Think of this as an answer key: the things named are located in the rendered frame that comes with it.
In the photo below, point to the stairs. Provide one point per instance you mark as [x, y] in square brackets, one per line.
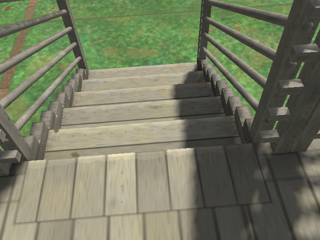
[142, 109]

